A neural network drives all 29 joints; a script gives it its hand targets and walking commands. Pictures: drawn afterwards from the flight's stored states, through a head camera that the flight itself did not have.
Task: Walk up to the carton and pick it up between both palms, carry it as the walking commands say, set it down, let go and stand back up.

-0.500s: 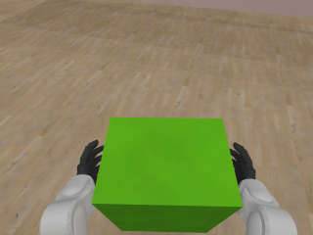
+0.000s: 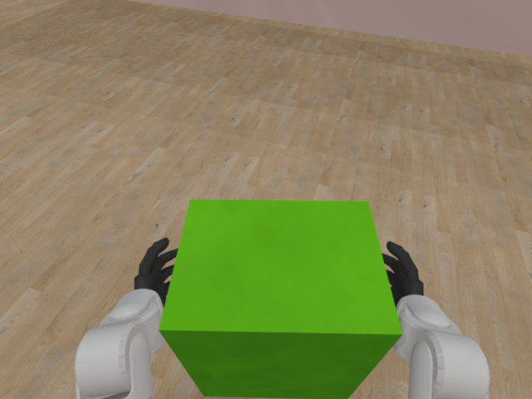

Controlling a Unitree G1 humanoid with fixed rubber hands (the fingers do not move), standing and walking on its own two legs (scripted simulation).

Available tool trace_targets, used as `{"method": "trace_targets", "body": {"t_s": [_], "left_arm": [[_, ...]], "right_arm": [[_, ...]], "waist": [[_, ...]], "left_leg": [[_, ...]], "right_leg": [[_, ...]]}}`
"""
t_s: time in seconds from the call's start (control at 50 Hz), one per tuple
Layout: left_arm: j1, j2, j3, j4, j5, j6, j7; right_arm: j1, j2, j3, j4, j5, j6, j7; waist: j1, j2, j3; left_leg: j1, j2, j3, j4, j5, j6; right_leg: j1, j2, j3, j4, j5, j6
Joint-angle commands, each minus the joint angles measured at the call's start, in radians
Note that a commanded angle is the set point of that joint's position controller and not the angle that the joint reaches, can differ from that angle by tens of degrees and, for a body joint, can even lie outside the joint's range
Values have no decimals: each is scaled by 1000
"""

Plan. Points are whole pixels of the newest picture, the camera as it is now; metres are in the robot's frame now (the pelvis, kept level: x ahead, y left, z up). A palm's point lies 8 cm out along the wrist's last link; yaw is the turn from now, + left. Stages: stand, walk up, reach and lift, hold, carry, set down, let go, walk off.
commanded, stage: carry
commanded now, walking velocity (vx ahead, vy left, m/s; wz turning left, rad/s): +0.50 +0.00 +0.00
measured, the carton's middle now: (276, 310) +0.25 +0.01 +0.02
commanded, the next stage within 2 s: none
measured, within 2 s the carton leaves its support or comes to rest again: neither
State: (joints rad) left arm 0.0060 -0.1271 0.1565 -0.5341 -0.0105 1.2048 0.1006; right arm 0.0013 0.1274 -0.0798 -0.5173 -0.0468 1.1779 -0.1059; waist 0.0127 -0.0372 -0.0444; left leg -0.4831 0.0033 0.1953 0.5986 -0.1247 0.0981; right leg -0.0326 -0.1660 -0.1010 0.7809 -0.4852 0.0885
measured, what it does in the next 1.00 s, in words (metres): walks ahead: right foot, then left foot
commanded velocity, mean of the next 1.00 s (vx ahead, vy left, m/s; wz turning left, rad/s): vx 0.50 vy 0.00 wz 0.00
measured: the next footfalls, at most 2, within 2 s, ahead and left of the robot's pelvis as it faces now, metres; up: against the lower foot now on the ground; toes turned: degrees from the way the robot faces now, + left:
right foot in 0.58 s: +0.45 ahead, -0.09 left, +0.00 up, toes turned -9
left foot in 0.96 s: +0.77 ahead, +0.16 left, +0.00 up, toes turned +11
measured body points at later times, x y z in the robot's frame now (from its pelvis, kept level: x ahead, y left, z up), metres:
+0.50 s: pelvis +0.27 +0.03 +0.03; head +0.29 +0.04 +0.48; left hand +0.51 +0.21 +0.10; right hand +0.52 -0.12 +0.11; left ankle +0.12 +0.07 -0.71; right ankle +0.36 -0.12 -0.68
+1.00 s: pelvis +0.62 +0.06 +0.00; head +0.60 +0.06 +0.45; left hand +0.84 +0.24 +0.09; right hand +0.87 -0.09 +0.10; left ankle +0.74 +0.15 -0.72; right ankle +0.42 -0.08 -0.71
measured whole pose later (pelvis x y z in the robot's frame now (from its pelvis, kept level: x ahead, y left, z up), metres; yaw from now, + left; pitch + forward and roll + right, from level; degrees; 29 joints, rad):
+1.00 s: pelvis +0.62 +0.06 +0.00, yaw +1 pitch +1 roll +2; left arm 0.07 -0.13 0.13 -0.60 -0.01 1.18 0.11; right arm 0.05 0.13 -0.07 -0.57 -0.03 1.16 -0.09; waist 0.04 -0.05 -0.09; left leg -0.48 0.02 0.19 0.56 -0.09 0.04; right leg 0.09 -0.15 -0.16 0.49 -0.53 0.08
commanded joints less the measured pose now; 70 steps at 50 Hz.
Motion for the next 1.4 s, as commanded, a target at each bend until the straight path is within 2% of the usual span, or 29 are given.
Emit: {"method": "trace_targets", "body": {"t_s": [0.0,0.04,0.1,0.12,0.14,0.2,0.3,0.42,0.46,0.5,0.54,0.56,0.58,0.6,0.66,0.72,0.74,0.84,0.9,0.92,0.94,0.98,1.0,1.06,1.1,1.14,1.24,1.32,1.38], "left_arm": [[-425,-783,-767,-94,-260,-3,-117],[-373,-860,-795,-107,-269,-36,-130],[-421,-886,-837,-183,-266,-83,-123],[-390,-879,-819,-180,-262,-88,-121],[-354,-862,-815,-170,-241,-94,-110],[-306,-799,-804,-155,-222,-75,-108],[-390,-795,-837,-166,-244,-37,-91],[-345,-738,-781,-101,-223,-8,-90],[-372,-762,-806,-146,-250,-13,-99],[-372,-772,-808,-131,-257,-15,-97],[-339,-756,-803,-182,-252,-41,-95],[-303,-720,-774,-153,-245,-37,-84],[-312,-699,-774,-172,-237,-52,-83],[-240,-733,-784,-155,-243,-59,-83],[-283,-802,-798,-216,-258,-93,-108],[-308,-773,-834,-219,-286,-98,-130],[-303,-769,-829,-212,-281,-91,-130],[-252,-667,-781,-130,-263,-43,-122],[-345,-639,-757,-134,-259,-19,-109],[-431,-640,-794,-204,-269,-22,-103],[-431,-611,-777,-179,-252,-3,-96],[-398,-612,-765,-170,-249,14,-92],[-369,-685,-762,-95,-252,22,-107],[-411,-823,-793,-134,-288,-26,-127],[-336,-847,-791,-128,-255,-54,-130],[-329,-832,-784,-142,-225,-64,-117],[-269,-786,-791,-170,-210,-74,-101],[-266,-708,-814,-200,-225,-52,-91],[-354,-679,-841,-225,-265,-32,-95]], "right_arm": [[-391,782,646,-134,283,-2,103],[-336,854,661,-118,288,-32,129],[-334,884,678,-155,319,-68,159],[-311,885,693,-152,324,-70,163],[-312,845,696,-172,325,-75,163],[-249,741,675,-166,293,-56,155],[-240,700,628,-129,270,-24,148],[-264,649,644,-140,258,3,121],[-308,685,661,-201,281,-9,125],[-298,700,659,-194,273,-9,113],[-318,712,692,-220,300,-22,120],[-323,691,679,-196,302,-11,109],[-368,686,705,-257,328,-27,114],[-266,717,704,-201,319,-28,121],[-296,835,730,-227,338,-69,134],[-250,799,707,-168,290,-79,126],[-271,797,709,-160,289,-73,122],[-239,679,674,-111,226,-26,95],[-298,683,665,-108,239,1,86],[-261,676,636,-75,234,0,91],[-237,655,615,-42,228,12,84],[-205,619,603,-38,221,23,75],[-285,670,638,-86,243,21,84],[-381,819,679,-162,297,-29,113],[-330,838,696,-159,299,-49,132],[-315,824,708,-142,307,-52,148],[-310,757,700,-222,321,-66,156],[-174,675,649,-137,269,-39,140],[-174,649,619,-128,233,-24,113]], "waist": [[-22,166,-208],[-9,148,-264],[-8,178,-297],[-6,84,-329],[-6,154,-283],[-16,125,-212],[-7,255,-87],[-25,148,-55],[-28,208,-70],[-25,191,-113],[27,106,-307],[59,-58,-388],[64,-244,-378],[51,-236,-488],[21,43,-426],[14,-118,-314],[15,-83,-255],[20,-213,-44],[17,-191,18],[-2,-43,-60],[-26,55,-56],[-48,313,-178],[-40,275,-223],[-19,78,-259],[-8,152,-266],[-5,147,-233],[-7,203,-247],[-12,216,-214],[-12,169,-230]], "left_leg": [[493,359,-532,-409,-153,99],[472,275,-341,-386,-28,31],[502,278,-292,-400,151,28],[541,272,-292,-390,140,0],[586,267,-258,-378,315,-3],[550,280,-248,-433,67,9],[590,249,-171,-416,411,-28],[658,251,-130,-379,614,23],[652,266,-148,-349,642,1],[698,214,-110,-268,807,-4],[515,141,7,77,919,-94],[221,54,8,331,662,-147],[-147,-85,-54,604,-131,-180],[-250,-71,-182,758,-350,-164],[-225,75,-282,552,-226,-106],[-119,47,-171,245,-150,-120],[-34,42,-130,161,-141,-116],[81,-4,-1,-61,4,-128],[143,0,2,-80,0,-99],[308,-19,-8,-123,-56,-84],[424,91,-163,-174,-61,-58],[615,377,-715,-375,-231,148],[628,416,-697,-362,-125,218],[560,354,-462,-322,188,120],[535,298,-286,-330,189,66],[431,279,-220,-405,75,65],[533,238,-76,-331,679,25],[519,198,-21,-248,649,-8],[480,147,7,-128,650,-80]], "right_leg": [[-557,45,86,443,82,-47],[-492,19,89,343,169,-39],[-519,31,75,283,240,-19],[-514,31,74,255,256,-16],[-579,38,58,223,262,-16],[-598,30,36,132,274,-14],[-699,42,-3,102,369,-11],[-653,82,-65,-94,374,-33],[-636,96,-88,-116,350,-35],[-538,149,-127,-210,324,-41],[-56,155,-128,-403,562,-87],[319,13,67,-338,850,-150],[530,-177,355,-378,1160,-280],[617,-263,413,-338,1179,-370],[419,-195,272,-419,925,-213],[255,-122,72,-476,949,-164],[139,-115,7,-508,818,-168],[-18,-54,-93,-546,702,-98],[-95,-88,-71,-498,712,-95],[-114,-63,-104,-313,754,-86],[-270,-12,-109,-89,636,-46],[-525,140,-41,358,129,-21],[-595,121,38,464,-25,-45],[-580,32,99,392,74,-53],[-529,16,83,203,123,-48],[-470,45,22,98,170,-38],[-442,97,-36,-127,358,-24],[-367,127,-99,-249,456,-37],[-196,76,-106,-366,811,-52]]}}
